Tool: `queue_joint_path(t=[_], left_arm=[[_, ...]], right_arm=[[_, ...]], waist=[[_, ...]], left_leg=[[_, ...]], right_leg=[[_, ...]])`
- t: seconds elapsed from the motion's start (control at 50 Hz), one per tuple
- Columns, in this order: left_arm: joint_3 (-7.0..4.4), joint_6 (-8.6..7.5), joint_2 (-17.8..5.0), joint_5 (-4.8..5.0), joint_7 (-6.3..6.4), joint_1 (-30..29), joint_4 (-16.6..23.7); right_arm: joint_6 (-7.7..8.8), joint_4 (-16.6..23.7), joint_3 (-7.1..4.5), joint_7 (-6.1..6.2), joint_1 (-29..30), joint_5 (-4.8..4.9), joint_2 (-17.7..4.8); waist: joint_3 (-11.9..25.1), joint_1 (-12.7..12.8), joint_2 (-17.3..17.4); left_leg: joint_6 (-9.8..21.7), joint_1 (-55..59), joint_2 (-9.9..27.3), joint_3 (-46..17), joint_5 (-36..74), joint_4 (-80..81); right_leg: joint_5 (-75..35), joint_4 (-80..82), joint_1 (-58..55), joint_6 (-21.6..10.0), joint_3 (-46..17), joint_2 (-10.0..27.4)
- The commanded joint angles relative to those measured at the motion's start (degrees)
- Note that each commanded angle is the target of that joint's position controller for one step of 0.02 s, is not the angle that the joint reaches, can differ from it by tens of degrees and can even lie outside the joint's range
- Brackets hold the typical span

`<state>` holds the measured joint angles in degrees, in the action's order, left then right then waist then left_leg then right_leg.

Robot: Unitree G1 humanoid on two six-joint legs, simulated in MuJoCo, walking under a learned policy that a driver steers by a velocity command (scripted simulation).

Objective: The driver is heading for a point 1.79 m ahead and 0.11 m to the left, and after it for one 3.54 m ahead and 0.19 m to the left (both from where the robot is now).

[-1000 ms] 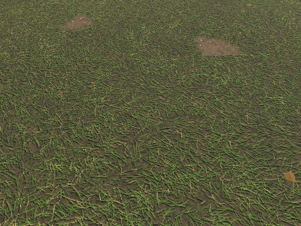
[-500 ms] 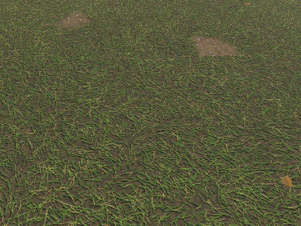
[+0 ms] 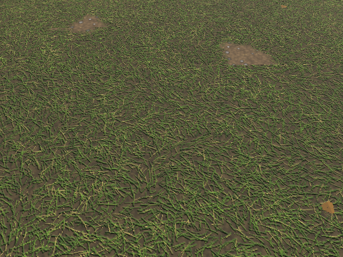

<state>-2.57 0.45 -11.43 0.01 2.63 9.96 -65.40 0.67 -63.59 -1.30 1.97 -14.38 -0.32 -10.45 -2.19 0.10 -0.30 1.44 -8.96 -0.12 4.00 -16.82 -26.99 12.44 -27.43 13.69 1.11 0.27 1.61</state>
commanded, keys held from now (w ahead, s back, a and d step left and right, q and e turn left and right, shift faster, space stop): no key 0.38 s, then w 0.62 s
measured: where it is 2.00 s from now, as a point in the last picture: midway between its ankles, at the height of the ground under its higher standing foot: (189, 188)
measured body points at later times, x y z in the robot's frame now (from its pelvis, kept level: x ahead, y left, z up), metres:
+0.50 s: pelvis +0.01 +0.00 +0.00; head +0.02 +0.00 +0.45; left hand +0.03 +0.25 -0.16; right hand +0.00 -0.24 -0.16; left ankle -0.02 +0.10 -0.74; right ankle +0.02 -0.12 -0.73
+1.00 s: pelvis +0.19 -0.07 +0.01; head +0.20 -0.08 +0.46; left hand +0.12 +0.16 -0.14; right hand +0.35 -0.32 -0.12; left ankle +0.34 +0.10 -0.67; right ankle +0.10 -0.15 -0.74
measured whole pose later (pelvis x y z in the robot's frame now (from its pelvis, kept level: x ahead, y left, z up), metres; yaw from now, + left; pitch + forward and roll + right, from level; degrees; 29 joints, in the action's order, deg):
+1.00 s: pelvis +0.19 -0.07 +0.01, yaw +0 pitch +2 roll +0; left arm -1.1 -5.7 -8.9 -0.3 0.3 25.5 -63.8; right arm 4.7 -53.2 -3.8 -0.3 -5.5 1.2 -14.3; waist 1.4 3.6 2.2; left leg 2.2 -40.8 7.0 0.1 -1.3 -49.2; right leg 15.2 -12.7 -0.4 -3.1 4.5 -2.3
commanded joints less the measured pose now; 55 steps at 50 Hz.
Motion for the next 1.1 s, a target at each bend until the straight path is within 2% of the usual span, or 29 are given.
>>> queue_joint_path(t=[0.02,0.38,0.4,0.42,0.44,0.46,0.48,0.5,0.52,0.54,0.58,0.62,0.64,0.68,0.7,0.72,0.74,0.76,0.78,0.8,0.82,0.84,0.88,0.94,1.0,1.06,1.1], left_arm=[[-0.64,-0.42,-5.5,0.01,0.2,1.1,1.3],[-0.15,-0.47,-5.0,0.16,0.37,3.8,0.8],[0.0,-0.41,-4.3,0.15,0.38,4.8,0.2],[-0.13,-0.37,-4.5,0.45,0.44,4.8,0.2],[-0.35,-0.53,-4.7,0.72,0.46,4.2,0.7],[-0.41,-1.05,-4.7,0.7,0.31,2.0,2.0],[-0.22,-1.86,-3.9,0.78,-0.12,-0.2,3.5],[-0.28,-2.69,-3.9,1.14,-0.66,-2.1,4.7],[-0.57,-3.38,-4.4,1.58,-1.15,-3.2,5.5],[-0.85,-4.03,-4.7,1.99,-1.57,-2.7,5.8],[-1.14,-5.3,-5.0,2.18,-2.21,-3.1,6.2],[-1.06,-5.81,-3.6,2.03,-2.65,-2.0,5.7],[-1.15,-5.78,-3.1,2.02,-2.88,1.1,4.5],[-2.26,-5.16,-4.4,1.9,-2.72,10.6,0.8],[-3.17,-5.12,-6.4,1.78,-2.5,16.5,-0.4],[-4.42,-5.39,-12.9,1.18,-2.01,23.4,-0.6],[-3.6,-6.6,-13.7,0.01,-2.93,25.1,-0.7],[-2.65,-7.56,-11.8,0.21,-3.12,19.2,0.5],[-1.55,-7.98,-8.3,0.52,-3.53,14.3,2.2],[-0.83,-7.96,-7.2,0.28,-4.02,10.3,3.5],[-0.46,-7.85,-6.6,0.05,-4.19,8.2,4.3],[0.01,-7.53,-5.2,-0.11,-4.1,8.5,4.3],[0.11,-7.25,-5.6,-0.3,-3.34,12.5,3.4],[-0.1,-6.85,-7.3,-0.38,-2.14,15.0,3.6],[-0.29,-6.51,-7.9,-0.11,-1.48,16.3,4.4],[-0.65,-6.17,-7.9,0.47,-1.37,19.3,3.8],[-0.99,-5.73,-8.0,0.73,-1.28,20.1,3.5]], right_arm=[[0.35,1.1,-0.73,0.12,-2.9,0.03,-5.3],[0.41,1.3,-0.43,0.02,-5.5,0.17,-4.7],[0.32,0.8,-0.43,0.1,-6.7,0.21,-4.5],[0.1,0.7,-0.96,0.28,-7.3,0.67,-5.9],[-0.02,1.1,-1.71,0.48,-7.4,1.17,-8.1],[0.16,1.3,-2.3,0.56,-9.1,1.55,-9.7],[0.64,1.4,-3.15,0.59,-10.0,1.75,-11.8],[1.39,1.7,-3.45,0.63,-10.3,1.41,-12.0],[2.25,1.9,-3.33,0.53,-10.4,0.87,-10.9],[2.98,2.4,-3.18,0.35,-9.7,0.94,-9.9],[3.51,3.7,-3.15,0.0,-7.5,1.86,-9.4],[3.22,4.1,-3.49,-0.32,-6.6,1.92,-10.9],[2.97,4.2,-3.61,-0.48,-6.0,2.2,-11.4],[2.91,4.5,-3.37,-0.75,-6.0,2.28,-10.9],[3.27,5.2,-2.78,-0.88,-3.9,2.04,-9.3],[3.83,7.4,-1.57,-1.01,-2.5,1.15,-4.8],[4.99,9.3,-1.3,-0.9,-2.1,2.07,-2.8],[5.87,9.9,-1.69,-1.2,-1.1,3.73,-5.0],[6.32,10.5,-1.89,-1.63,0.5,3.71,-6.8],[6.45,10.0,-2.31,-1.53,0.6,2.9,-7.3],[6.23,9.8,-2.88,-1.38,0.5,2.1,-8.1],[5.7,9.4,-3.21,-1.58,0.0,1.89,-8.4],[4.75,9.4,-3.14,-1.92,1.0,1.66,-7.0],[4.37,12.4,-2.73,-2.09,8.5,1.23,-5.4],[4.65,14.9,-2.0,-2.78,16.3,1.68,-4.4],[4.89,16.5,-1.6,-3.72,21.3,1.99,-4.5],[5.27,17.7,-1.44,-4.52,23.6,2.13,-4.8]], waist=[[-0.4,0.0,0.6],[-0.4,-0.1,0.4],[0.9,-0.1,0.9],[0.0,-0.5,2.2],[-1.8,-1.1,4.7],[-4.1,-2.2,7.3],[-6.3,-3.0,10.2],[-8.4,-3.4,10.2],[-9.3,-3.4,9.0],[-8.8,-2.5,7.4],[-6.6,-1.7,5.2],[-4.3,-0.6,6.3],[-3.5,1.2,6.2],[-1.0,4.8,4.8],[0.3,8.0,0.8],[3.5,9.2,-15.4],[6.4,7.9,-17.9],[1.8,5.0,-11.1],[-1.2,3.6,-6.6],[-2.2,1.9,-3.5],[-2.7,0.5,-3.6],[-2.5,0.0,-4.4],[-2.4,0.3,-4.1],[-3.2,1.3,-2.2],[-4.2,3.2,-3.1],[-5.8,4.3,-3.2],[-6.5,4.0,-3.5]], left_leg=[[0.9,-4.9,3.1,-3.4,3.7,7.1],[1.1,-4.6,2.9,-3.3,6.3,7.0],[1.4,-4.0,2.7,-3.3,0.2,7.7],[2.6,-4.3,2.9,-4.4,-10.0,8.7],[4.8,-5.0,5.3,-8.2,-21.0,10.9],[7.7,-4.4,10.5,-15.2,-30.0,14.9],[11.2,-4.5,17.0,-23.5,-33.8,18.5],[13.6,-3.9,21.1,-28.6,-32.1,20.7],[14.5,-0.6,22.9,-30.5,-28.0,20.9],[13.9,3.0,22.6,-29.5,-23.7,20.0],[10.5,4.8,18.7,-21.7,-14.8,18.5],[8.8,-1.3,14.3,-14.1,-10.1,16.5],[8.4,-5.8,12.7,-11.3,-10.5,14.2],[7.3,-13.8,10.0,-8.6,-7.7,7.0],[5.2,-17.7,7.4,-4.9,-0.2,-4.6],[0.6,-27.7,1.7,2.3,-4.5,-29.2],[0.8,-36.3,-2.5,-5.9,-14.7,-44.0],[2.6,-42.8,1.7,-9.6,-11.3,-50.9],[4.1,-44.2,4.5,-9.1,-4.9,-51.3],[4.6,-42.3,6.5,-8.4,0.8,-48.3],[4.4,-38.9,8.1,-8.1,4.4,-43.6],[4.0,-35.8,8.7,-7.5,6.4,-40.7],[2.6,-34.8,8.5,-5.5,9.1,-36.8],[0.6,-37.5,8.0,-4.4,14.2,-26.6],[0.1,-33.7,5.9,-2.1,20.3,-14.3],[0.9,-32.7,4.5,-1.4,21.6,-7.8],[2.2,-32.9,4.2,-1.7,20.1,-5.0]], right_leg=[[-7.0,3.2,-2.5,-1.9,-0.9,1.1],[-8.0,3.2,-2.3,-1.7,-1.0,1.1],[-2.9,2.6,-2.7,-1.8,0.1,0.2],[5.5,-0.1,-0.7,-2.0,2.2,-1.7],[13.5,-4.2,3.4,-2.3,4.4,-3.4],[15.9,-9.9,9.4,-2.6,5.5,-3.6],[14.2,-16.6,13.6,-3.5,4.6,-1.8],[14.7,-22.8,18.9,-4.3,2.1,0.8],[17.0,-28.0,24.8,-4.9,-0.2,2.9],[17.0,-29.6,28.6,-5.5,-1.7,4.5],[14.1,-20.7,25.7,-5.7,-0.9,5.3],[10.8,-12.3,13.5,-4.8,3.8,2.1],[6.0,-8.0,5.8,-4.2,6.4,0.0],[1.3,-4.8,-8.9,-3.5,9.1,-4.0],[2.8,-1.6,-15.3,-5.1,3.4,-0.7],[10.1,8.8,-21.5,-11.0,-20.7,14.4],[19.0,18.6,-23.0,-18.2,-44.5,22.2],[23.8,18.0,-20.2,-18.2,-42.5,23.3],[21.8,17.2,-16.8,-15.5,-33.9,20.5],[15.1,17.8,-13.2,-13.3,-26.2,17.5],[8.0,18.4,-10.0,-11.7,-20.2,15.1],[2.5,19.0,-8.2,-10.5,-15.1,12.7],[-7.9,19.6,-8.3,-10.8,-9.8,11.0],[-16.1,20.3,-9.9,-11.5,-6.4,10.7],[-15.2,22.2,-9.1,-10.9,-3.3,9.5],[-15.2,22.1,-13.0,-11.0,-2.1,10.7],[-18.3,20.2,-17.1,-10.8,-1.6,12.3]])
